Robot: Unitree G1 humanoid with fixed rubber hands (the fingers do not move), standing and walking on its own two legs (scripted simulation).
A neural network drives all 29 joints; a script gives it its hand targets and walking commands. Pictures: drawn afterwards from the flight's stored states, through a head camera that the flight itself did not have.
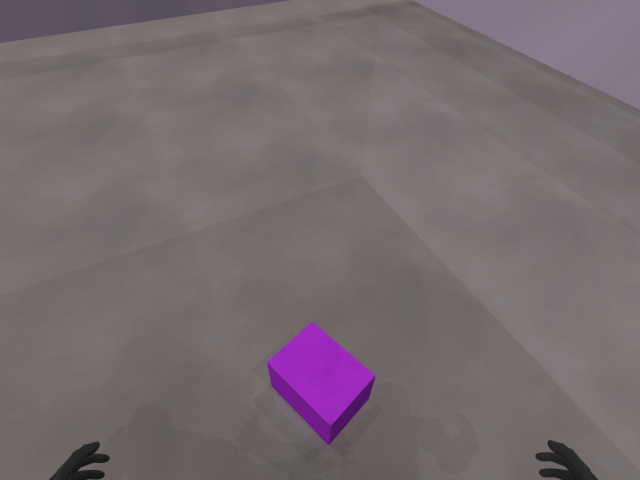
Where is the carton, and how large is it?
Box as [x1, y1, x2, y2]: [267, 322, 375, 444]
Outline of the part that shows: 311,322 267,362 272,386 329,444 366,401 369,396 375,375 313,322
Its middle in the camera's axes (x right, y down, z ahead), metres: +0.00 +0.42 +1.17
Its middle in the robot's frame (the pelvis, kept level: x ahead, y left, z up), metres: +0.52 +0.00 -0.67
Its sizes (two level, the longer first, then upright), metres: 0.251 0.187 0.177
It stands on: the floor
